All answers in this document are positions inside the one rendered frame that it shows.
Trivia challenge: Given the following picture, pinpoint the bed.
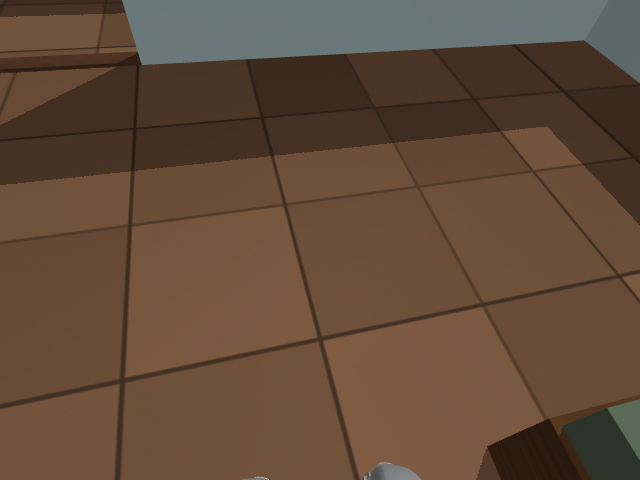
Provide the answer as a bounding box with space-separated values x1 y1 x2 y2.
487 395 640 480

